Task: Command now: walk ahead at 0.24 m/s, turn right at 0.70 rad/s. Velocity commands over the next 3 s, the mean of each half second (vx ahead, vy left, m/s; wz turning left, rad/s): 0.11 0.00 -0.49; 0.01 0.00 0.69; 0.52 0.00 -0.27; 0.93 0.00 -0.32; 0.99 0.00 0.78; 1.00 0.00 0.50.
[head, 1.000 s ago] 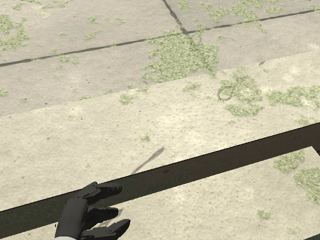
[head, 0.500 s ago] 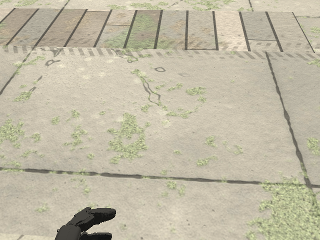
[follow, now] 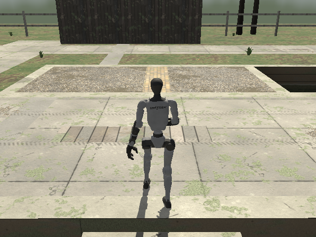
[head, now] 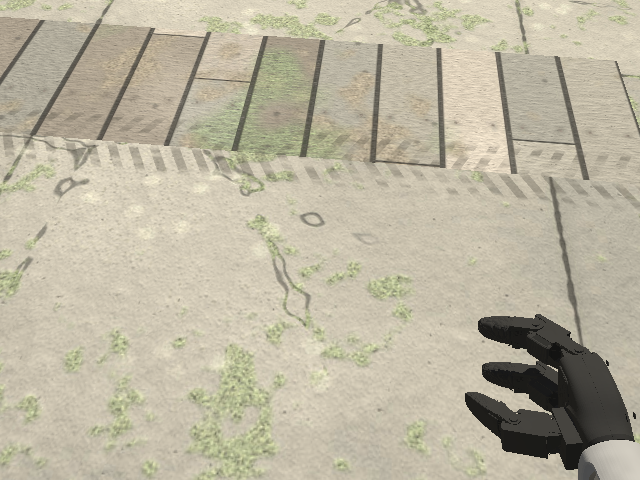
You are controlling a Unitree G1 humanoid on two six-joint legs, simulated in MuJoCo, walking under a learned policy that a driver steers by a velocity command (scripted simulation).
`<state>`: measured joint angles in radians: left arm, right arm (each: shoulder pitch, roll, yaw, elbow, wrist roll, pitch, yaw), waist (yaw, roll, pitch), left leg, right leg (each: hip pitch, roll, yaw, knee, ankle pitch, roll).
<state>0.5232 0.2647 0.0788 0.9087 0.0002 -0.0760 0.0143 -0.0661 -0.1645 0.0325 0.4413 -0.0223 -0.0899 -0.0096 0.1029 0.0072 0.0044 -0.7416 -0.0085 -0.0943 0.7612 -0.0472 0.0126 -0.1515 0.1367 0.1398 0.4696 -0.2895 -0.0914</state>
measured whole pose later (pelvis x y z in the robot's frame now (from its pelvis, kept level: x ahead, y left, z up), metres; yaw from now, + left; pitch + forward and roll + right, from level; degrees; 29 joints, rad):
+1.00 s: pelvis +0.09 +0.03 +0.00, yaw +10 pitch +1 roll -2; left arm 0.19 0.30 0.06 0.65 0.04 0.04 0.02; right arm 0.29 -0.29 -0.08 0.60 -0.01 0.06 0.00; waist -0.01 -0.04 0.03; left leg -0.29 -0.09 -0.08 0.54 -0.26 0.08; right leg -0.59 -0.02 0.02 1.11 -0.35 0.06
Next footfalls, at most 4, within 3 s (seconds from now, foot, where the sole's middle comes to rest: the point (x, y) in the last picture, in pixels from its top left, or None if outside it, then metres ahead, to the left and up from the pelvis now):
0.06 left None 0.25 0.12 -0.78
0.44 right None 0.17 -0.13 -0.78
0.82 left None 0.13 0.10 -0.78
1.46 right None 0.28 -0.10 -0.78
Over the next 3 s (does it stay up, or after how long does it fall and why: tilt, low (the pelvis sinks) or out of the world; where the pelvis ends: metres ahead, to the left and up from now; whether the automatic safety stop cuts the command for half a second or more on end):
stays up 1.55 0.00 -0.01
